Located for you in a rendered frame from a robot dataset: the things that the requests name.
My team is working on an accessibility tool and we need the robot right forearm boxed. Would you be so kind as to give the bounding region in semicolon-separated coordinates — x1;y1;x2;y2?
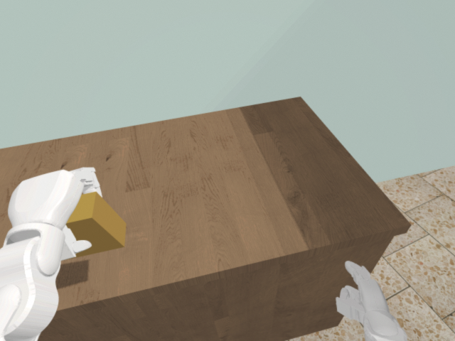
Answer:
363;310;407;341

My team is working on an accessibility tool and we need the sponge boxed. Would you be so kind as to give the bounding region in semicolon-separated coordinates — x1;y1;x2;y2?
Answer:
66;192;126;260

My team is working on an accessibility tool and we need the table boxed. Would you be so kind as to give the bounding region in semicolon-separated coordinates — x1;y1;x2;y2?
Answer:
0;97;411;341

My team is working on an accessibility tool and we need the robot left hand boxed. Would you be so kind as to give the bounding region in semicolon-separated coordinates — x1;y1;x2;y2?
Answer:
8;168;102;261

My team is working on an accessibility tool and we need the robot right hand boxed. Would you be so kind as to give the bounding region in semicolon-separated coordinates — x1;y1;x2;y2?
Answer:
336;261;390;324

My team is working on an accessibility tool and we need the robot left forearm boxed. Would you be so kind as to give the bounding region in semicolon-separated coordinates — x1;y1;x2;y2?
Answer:
0;222;65;341

